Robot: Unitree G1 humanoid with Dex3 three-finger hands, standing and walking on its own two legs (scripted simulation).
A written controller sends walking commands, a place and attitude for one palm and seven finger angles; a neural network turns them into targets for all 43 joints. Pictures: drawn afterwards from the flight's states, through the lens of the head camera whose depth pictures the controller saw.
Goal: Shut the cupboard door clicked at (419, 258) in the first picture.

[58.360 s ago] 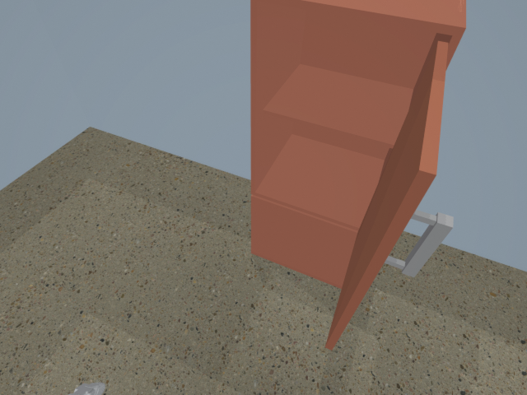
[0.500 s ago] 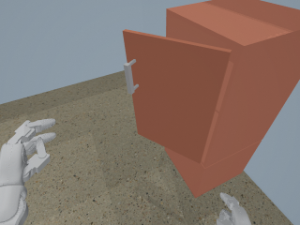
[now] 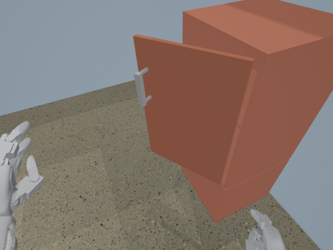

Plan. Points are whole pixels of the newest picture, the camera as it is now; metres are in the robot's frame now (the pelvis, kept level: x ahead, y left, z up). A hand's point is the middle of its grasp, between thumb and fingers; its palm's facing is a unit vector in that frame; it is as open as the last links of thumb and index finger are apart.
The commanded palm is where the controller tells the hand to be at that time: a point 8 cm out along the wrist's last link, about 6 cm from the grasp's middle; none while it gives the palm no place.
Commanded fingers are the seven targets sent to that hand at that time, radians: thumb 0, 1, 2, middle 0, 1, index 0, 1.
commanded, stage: step back with the hand held close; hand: left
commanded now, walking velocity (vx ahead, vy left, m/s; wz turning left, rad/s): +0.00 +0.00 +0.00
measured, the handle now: (144, 87) +0.63 +0.16 +0.07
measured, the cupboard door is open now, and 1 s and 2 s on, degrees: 33 33 33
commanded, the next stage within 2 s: stop stepping back and stand still in 1.16 s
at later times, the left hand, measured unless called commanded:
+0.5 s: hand (22, 181) +0.18 +0.30 +0.15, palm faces +0.33 -0.79 -0.52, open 7.4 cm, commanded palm +0.12 +0.33 +0.17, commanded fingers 0.00 0.90 0.90 -0.20 -0.30 -0.20 -0.30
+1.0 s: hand out of the picture +0.06 +0.34 +0.16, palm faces +0.52 -0.76 -0.38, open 7.4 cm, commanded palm -0.01 +0.37 +0.17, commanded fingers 0.00 0.90 0.90 -0.20 -0.30 -0.20 -0.30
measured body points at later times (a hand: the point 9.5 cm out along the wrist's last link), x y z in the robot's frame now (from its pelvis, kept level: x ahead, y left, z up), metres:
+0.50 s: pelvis -0.03 +0.03 +0.00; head -0.01 +0.03 +0.44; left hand +0.16 +0.34 +0.18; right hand +0.15 -0.22 -0.08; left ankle +0.02 +0.14 -0.74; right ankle -0.08 -0.11 -0.74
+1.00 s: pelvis -0.14 +0.06 -0.02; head -0.13 +0.08 +0.43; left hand +0.02 +0.38 +0.18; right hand +0.03 -0.17 -0.11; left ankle -0.01 +0.14 -0.74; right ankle -0.10 -0.10 -0.73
